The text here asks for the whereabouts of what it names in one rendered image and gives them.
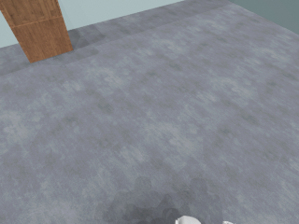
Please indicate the cupboard door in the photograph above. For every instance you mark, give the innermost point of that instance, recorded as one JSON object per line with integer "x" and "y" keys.
{"x": 19, "y": 11}

